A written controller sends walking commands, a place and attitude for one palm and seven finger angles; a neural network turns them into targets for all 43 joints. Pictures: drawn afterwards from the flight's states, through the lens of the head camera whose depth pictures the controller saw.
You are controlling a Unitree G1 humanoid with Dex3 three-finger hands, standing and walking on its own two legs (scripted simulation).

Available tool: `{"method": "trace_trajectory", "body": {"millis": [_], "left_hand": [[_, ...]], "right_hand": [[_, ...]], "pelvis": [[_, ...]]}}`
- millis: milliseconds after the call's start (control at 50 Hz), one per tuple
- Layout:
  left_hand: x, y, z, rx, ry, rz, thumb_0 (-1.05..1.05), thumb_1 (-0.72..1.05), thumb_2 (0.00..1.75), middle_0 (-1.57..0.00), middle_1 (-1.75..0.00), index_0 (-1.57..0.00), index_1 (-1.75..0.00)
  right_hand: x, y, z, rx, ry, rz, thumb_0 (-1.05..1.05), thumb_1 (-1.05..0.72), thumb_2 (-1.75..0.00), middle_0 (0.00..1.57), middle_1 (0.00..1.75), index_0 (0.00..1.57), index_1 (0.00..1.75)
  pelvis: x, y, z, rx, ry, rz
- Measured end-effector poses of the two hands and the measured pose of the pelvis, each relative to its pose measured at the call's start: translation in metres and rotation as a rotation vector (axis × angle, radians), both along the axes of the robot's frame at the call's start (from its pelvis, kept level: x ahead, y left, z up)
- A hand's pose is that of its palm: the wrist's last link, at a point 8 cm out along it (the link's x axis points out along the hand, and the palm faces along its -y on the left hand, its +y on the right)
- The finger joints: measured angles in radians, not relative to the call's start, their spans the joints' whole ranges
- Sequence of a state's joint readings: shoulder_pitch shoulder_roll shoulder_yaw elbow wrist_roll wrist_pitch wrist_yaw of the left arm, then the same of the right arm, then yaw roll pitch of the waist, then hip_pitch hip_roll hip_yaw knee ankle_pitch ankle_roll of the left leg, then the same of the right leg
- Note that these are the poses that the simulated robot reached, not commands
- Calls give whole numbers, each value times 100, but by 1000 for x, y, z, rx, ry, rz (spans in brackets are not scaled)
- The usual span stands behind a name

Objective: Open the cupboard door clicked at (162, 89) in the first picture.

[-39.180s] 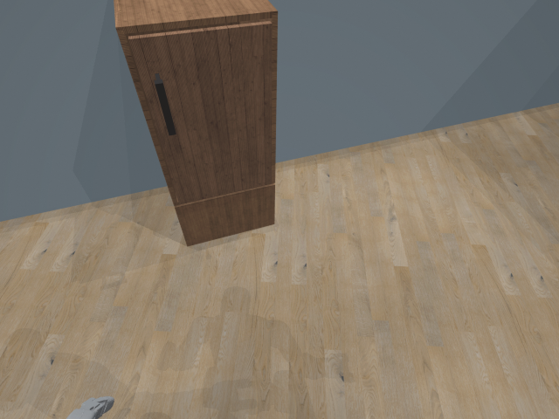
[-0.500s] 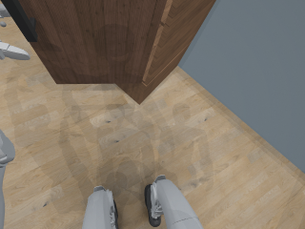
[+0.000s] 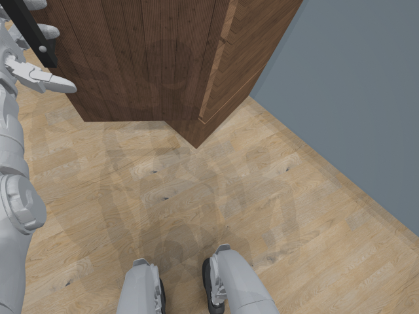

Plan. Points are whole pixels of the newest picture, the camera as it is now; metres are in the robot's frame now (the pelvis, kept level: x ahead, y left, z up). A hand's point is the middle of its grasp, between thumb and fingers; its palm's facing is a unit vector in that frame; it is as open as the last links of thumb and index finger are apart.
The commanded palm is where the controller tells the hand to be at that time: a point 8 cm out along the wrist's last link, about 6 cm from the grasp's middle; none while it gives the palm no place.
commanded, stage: slide the fingers in behind the handle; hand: left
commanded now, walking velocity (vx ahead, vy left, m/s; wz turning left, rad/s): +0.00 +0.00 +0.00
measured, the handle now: (31, 19) +0.61 +0.22 +0.05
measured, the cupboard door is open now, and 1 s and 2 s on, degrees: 46 47 68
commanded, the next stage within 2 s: close the thumb around the handle in 0.52 s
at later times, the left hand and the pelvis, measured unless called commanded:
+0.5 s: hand (47, 47) +0.56 +0.20 +0.05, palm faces -0.02 -1.00 -0.04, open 14.1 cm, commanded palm +0.55 +0.22 +0.05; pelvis +0.00 -0.01 +0.00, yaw +1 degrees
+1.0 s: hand (47, 49) +0.55 +0.20 +0.05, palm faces -0.02 -1.00 -0.04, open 10.1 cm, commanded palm +0.54 +0.22 +0.05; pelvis +0.00 +0.00 +0.00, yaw +1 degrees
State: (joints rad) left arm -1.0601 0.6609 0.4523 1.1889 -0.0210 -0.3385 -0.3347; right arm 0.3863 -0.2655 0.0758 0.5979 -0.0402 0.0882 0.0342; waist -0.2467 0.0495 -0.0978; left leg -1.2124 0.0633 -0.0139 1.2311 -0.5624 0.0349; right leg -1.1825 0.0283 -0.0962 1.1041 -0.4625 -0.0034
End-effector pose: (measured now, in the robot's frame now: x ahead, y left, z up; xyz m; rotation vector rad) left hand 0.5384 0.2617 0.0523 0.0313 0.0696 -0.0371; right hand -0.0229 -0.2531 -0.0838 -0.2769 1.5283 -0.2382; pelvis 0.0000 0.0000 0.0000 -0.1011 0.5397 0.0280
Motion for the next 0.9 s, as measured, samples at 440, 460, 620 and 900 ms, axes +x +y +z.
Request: {"method": "trace_trajectory", "body": {"millis": [440,460,620,900], "left_hand": [[-1,-9,4,8,-10,20,-1,-50,30,-30,-120,-28,-120],[-1,-9,4,7,-11,19,-1,-50,30,-30,-120,-28,-120],[-1,-8,4,6,-10,12,-1,-50,30,-30,-120,-28,-120],[-4,-8,4,8,-11,14,-1,-16,45,-32,-124,-29,-124]], "right_hand": [[-4,-11,-8,8,10,12,0,-91,-90,20,29,20,30],[-4,-12,-8,6,10,12,0,-91,-90,20,29,20,30],[-4,-11,-6,1,3,8,0,-91,-90,20,29,20,30],[-1,-2,-5,18,3,6,0,-91,-90,20,29,20,30]], "pelvis": [[-5,-10,-4,11,1,5],[-5,-10,-5,10,1,5],[-4,-9,-4,8,-1,3],[0,-2,0,8,-7,4]]}}
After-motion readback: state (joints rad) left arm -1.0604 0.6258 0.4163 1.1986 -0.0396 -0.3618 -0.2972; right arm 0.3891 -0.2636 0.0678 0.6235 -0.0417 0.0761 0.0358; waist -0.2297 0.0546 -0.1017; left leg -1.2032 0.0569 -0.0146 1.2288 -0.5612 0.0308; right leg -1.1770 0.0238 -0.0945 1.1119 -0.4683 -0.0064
